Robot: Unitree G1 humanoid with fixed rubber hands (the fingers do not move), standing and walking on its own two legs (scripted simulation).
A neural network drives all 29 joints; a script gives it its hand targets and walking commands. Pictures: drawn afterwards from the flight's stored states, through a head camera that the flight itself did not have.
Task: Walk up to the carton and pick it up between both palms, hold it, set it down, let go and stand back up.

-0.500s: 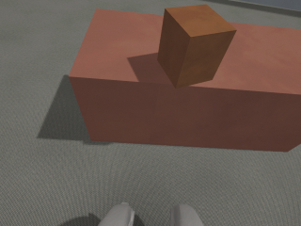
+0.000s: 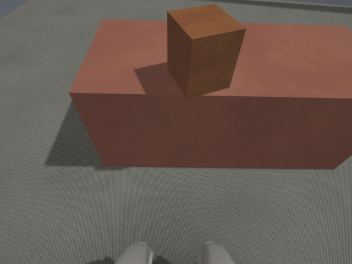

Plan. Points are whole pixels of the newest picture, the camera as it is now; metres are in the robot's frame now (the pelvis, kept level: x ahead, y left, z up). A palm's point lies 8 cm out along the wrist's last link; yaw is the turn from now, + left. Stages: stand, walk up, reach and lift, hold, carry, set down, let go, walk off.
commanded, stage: walk up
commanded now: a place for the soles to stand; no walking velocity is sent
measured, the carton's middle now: (200, 52) +0.85 -0.08 +0.00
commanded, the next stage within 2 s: none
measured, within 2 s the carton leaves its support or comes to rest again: neither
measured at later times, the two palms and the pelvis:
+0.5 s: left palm out of the picture +0.06 +0.32 -0.11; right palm out of the picture +0.01 -0.30 -0.11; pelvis -0.01 +0.01 +0.00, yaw +0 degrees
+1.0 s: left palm (67, 258) +0.15 +0.25 -0.10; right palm out of the picture +0.01 -0.38 -0.11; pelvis +0.06 -0.07 +0.00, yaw -2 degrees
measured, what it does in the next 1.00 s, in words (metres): steps on the spot: left foot, then right foot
